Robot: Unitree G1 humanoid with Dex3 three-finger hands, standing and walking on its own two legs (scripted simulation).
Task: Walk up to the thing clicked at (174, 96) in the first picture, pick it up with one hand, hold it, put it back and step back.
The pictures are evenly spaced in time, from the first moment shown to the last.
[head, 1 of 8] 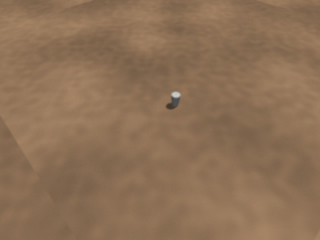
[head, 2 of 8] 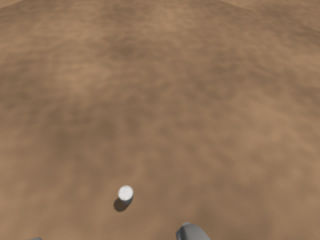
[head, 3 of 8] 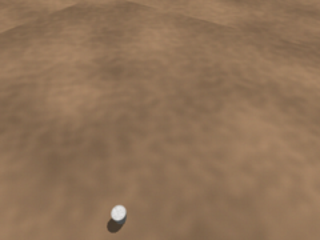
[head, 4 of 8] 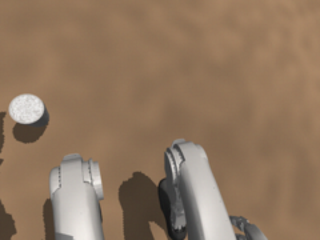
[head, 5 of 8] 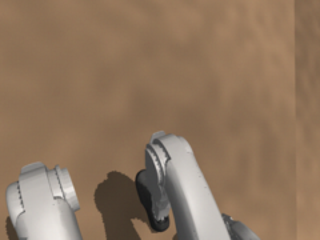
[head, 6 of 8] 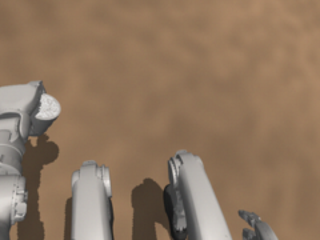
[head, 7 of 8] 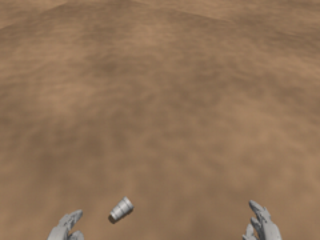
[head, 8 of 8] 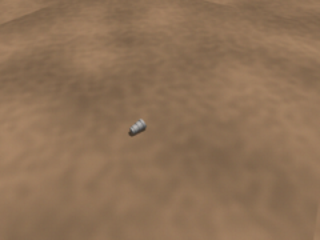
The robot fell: no
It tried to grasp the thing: yes
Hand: left
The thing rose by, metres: 0.66
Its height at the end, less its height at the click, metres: -0.02
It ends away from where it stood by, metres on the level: 0.04
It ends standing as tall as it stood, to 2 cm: no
